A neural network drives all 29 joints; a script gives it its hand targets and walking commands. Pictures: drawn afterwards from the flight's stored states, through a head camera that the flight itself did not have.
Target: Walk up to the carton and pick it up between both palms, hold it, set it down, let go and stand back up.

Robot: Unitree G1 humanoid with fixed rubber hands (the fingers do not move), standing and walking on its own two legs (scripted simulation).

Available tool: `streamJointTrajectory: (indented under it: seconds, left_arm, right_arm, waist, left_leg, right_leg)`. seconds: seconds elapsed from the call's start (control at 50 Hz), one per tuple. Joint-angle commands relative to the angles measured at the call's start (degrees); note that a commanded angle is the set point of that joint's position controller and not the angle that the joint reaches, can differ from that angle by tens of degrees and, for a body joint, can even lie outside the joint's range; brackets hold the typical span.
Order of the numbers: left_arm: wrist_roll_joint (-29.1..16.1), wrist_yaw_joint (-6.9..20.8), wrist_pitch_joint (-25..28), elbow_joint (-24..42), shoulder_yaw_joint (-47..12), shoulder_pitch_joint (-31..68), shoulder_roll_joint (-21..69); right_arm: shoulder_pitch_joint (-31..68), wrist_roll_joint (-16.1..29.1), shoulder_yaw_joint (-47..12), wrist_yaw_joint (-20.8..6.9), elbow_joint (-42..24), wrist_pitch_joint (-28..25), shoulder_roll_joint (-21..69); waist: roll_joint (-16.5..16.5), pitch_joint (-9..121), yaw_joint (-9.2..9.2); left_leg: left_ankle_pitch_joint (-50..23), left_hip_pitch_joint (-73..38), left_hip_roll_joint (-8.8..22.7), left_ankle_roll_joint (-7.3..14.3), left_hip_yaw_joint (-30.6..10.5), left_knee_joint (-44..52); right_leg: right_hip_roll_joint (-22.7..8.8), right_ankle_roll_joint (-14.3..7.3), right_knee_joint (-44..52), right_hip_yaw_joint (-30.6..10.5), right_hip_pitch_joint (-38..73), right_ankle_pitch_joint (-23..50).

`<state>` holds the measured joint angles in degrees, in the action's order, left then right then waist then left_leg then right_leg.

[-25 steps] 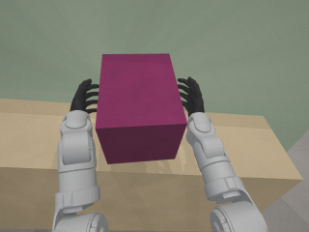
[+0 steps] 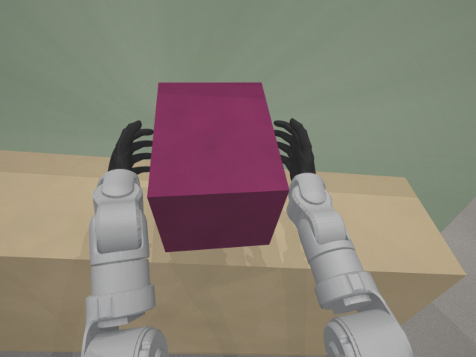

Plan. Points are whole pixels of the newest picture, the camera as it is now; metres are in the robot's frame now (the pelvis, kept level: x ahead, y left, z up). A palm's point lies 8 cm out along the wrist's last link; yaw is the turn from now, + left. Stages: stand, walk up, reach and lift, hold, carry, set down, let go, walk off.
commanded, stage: hold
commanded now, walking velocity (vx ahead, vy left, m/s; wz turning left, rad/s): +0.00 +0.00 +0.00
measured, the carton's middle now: (214, 165) +0.41 +0.01 +0.14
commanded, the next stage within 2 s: none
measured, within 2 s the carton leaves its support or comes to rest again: neither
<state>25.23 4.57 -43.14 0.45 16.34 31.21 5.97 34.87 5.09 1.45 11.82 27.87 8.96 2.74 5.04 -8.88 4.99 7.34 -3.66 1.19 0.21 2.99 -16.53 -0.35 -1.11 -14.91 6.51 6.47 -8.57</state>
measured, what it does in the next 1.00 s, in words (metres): stands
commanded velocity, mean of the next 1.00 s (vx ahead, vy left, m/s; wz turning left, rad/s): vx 0.00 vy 0.00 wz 0.00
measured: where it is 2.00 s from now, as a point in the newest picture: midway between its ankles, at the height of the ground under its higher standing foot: outside the picture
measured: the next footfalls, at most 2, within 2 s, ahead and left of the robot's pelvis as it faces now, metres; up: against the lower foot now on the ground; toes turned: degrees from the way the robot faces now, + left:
none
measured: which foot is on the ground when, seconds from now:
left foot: down 0.00-1.00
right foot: down 0.00-1.00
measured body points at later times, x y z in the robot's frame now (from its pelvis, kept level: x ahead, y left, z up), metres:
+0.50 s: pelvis +0.00 +0.01 +0.00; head -0.02 +0.04 +0.45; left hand +0.37 +0.16 +0.17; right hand +0.37 -0.12 +0.17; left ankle +0.04 +0.12 -0.75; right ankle +0.02 -0.10 -0.75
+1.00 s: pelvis +0.00 +0.00 +0.00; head -0.03 +0.03 +0.45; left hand +0.36 +0.15 +0.17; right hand +0.37 -0.13 +0.18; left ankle +0.04 +0.11 -0.75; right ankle +0.02 -0.10 -0.75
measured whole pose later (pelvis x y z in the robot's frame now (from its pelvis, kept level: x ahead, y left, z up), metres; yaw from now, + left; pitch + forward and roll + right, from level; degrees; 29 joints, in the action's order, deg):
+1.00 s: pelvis +0.00 +0.00 +0.00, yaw +0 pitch -13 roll +0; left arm 25.2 4.3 -43.3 0.7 16.1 30.9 6.2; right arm 34.7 4.9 1.5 11.5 28.0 8.7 2.6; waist 5.0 -8.6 4.9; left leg 7.2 -3.8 1.2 0.2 3.2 -16.3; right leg -0.3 -1.2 -15.0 6.5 6.4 -8.6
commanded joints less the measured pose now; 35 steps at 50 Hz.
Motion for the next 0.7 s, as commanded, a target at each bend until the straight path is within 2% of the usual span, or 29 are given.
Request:
streamJointTrajectory:
  seconds: [0.0,0.02,0.1,0.14,0.2,0.3,0.38,0.48,0.6,0.68]
  left_arm:
    - [-6.8,7.9,3.2,2.3,-19.5,31.3,21.5]
    - [-6.7,8.1,3.3,2.3,-19.4,31.9,21.5]
    - [-7.8,7.9,4.2,5.0,-21.3,32.5,22.0]
    - [-7.8,7.7,4.3,5.0,-21.7,31.4,22.0]
    - [-7.4,7.8,3.9,4.3,-20.8,30.2,21.0]
    - [-8.2,7.2,3.5,7.2,-22.7,30.1,22.2]
    - [-7.6,7.2,2.8,6.3,-22.6,29.7,22.3]
    - [-7.9,6.8,2.8,6.4,-23.2,28.9,22.9]
    - [-7.6,6.8,2.9,5.4,-21.9,29.9,22.3]
    - [-7.9,6.7,3.4,6.1,-22.6,30.0,22.3]
  right_arm:
    - [33.9,1.1,-16.9,-5.9,-11.0,-2.4,24.2]
    - [34.4,0.8,-16.6,-6.0,-11.2,-2.6,24.3]
    - [34.9,1.7,-18.1,-6.0,-13.5,-3.8,24.7]
    - [34.4,1.8,-19.0,-5.7,-14.2,-3.7,24.2]
    - [33.3,1.5,-18.6,-5.5,-13.2,-3.4,23.3]
    - [32.6,2.4,-18.7,-5.8,-14.1,-3.5,22.2]
    - [32.4,1.8,-17.6,-6.0,-13.5,-3.3,21.6]
    - [32.6,2.1,-17.5,-6.4,-14.0,-3.7,21.3]
    - [33.6,1.5,-16.9,-6.7,-13.9,-3.8,21.4]
    - [33.8,1.7,-18.0,-6.6,-14.3,-4.2,22.2]
  waist:
    - [-3.6,14.9,0.24]
    - [-3.7,15.8,0.13]
    - [-4.4,22.0,0.80]
    - [-4.2,21.8,0.53]
    - [-3.6,20.1,0.67]
    - [-5.5,20.5,1.13]
    - [-6.0,18.7,1.43]
    - [-6.9,19.5,1.53]
    - [-5.5,18.5,0.81]
    - [-5.2,21.2,0.84]
  left_leg:
    - [-1.7,-0.5,-2.2,2.0,2.3,3.2]
    - [-0.9,-0.4,-2.2,2.3,2.5,3.5]
    - [-7.5,-3.3,-2.5,1.6,2.2,1.2]
    - [-9.3,-4.0,-2.5,1.2,2.0,0.9]
    - [-8.3,-4.1,-2.3,1.3,1.6,1.2]
    - [-11.6,-6.0,-1.8,0.2,1.3,0.3]
    - [-9.0,-5.5,-1.6,-0.1,1.4,0.9]
    - [-11.1,-6.4,-1.3,-0.5,1.1,0.2]
    - [-8.0,-4.3,-1.2,0.2,1.4,1.4]
    - [-9.4,-5.7,-1.7,0.4,1.6,0.6]
  right_leg:
    - [0.7,3.0,1.9,0.8,2.7,5.1]
    - [0.7,3.1,1.8,0.8,3.0,4.9]
    - [1.0,3.5,0.6,0.9,4.4,11.8]
    - [1.4,3.4,0.4,1.2,4.5,12.8]
    - [1.5,3.3,0.8,1.7,4.0,11.1]
    - [1.9,2.4,0.9,1.9,2.2,10.7]
    - [1.9,2.1,1.3,2.1,1.1,7.3]
    - [2.1,1.7,1.1,2.3,0.7,7.5]
    - [2.1,1.9,1.3,2.1,1.3,5.9]
    - [1.8,2.2,0.9,1.9,1.7,8.5]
